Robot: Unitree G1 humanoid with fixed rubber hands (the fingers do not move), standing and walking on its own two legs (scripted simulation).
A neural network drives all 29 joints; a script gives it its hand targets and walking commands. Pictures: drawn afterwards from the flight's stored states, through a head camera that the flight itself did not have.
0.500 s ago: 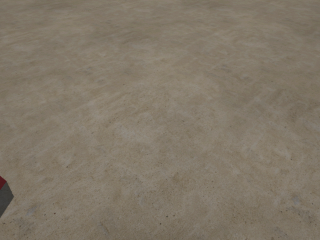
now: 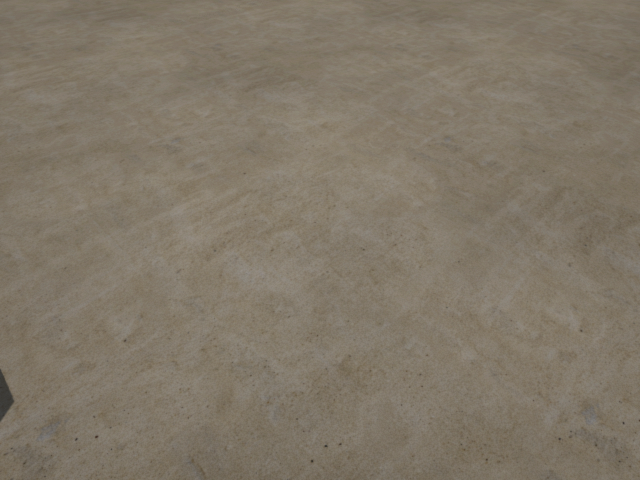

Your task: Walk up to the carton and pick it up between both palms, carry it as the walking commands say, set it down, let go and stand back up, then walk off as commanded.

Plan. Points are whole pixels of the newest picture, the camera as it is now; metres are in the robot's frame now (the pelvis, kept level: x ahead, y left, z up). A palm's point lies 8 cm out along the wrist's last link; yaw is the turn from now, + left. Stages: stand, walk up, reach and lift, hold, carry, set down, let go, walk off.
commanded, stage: stand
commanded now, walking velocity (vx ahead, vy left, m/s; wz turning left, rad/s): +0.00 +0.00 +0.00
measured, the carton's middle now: out of the picture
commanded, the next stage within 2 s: none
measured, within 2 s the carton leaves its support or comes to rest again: neither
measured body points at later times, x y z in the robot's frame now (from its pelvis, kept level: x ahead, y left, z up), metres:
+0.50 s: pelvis +0.00 +0.01 +0.00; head +0.00 +0.00 +0.45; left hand -0.07 +0.21 -0.16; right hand -0.06 -0.19 -0.17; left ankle -0.06 +0.13 -0.74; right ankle -0.02 +0.00 -0.74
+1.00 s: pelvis +0.00 +0.04 +0.00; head +0.00 +0.03 +0.45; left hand -0.06 +0.25 -0.15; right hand -0.05 -0.17 -0.16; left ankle -0.06 +0.13 -0.74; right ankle -0.02 +0.00 -0.74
